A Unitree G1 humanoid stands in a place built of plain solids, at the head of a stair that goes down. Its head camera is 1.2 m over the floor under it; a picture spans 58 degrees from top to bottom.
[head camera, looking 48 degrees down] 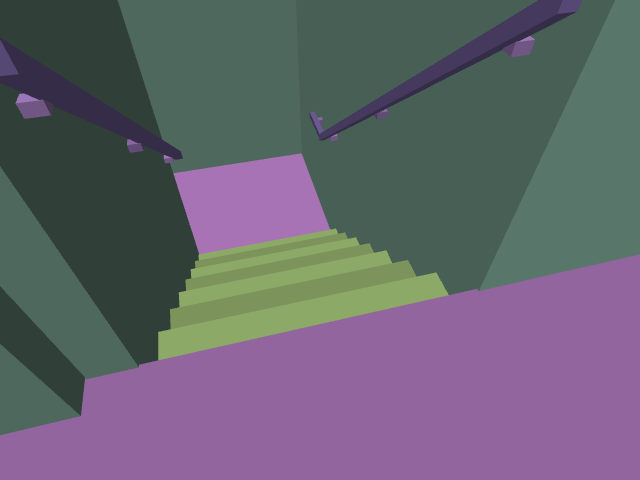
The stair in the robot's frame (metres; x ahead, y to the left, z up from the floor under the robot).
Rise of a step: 0.19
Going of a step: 0.23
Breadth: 1.10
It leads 14 degrees to the left of straight ahead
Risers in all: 8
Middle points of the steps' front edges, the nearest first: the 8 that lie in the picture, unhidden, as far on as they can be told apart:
0.72 0.00 0.00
0.95 0.06 -0.20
1.17 0.12 -0.39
1.39 0.17 -0.58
1.61 0.23 -0.77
1.84 0.29 -0.96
2.06 0.34 -1.16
2.28 0.40 -1.35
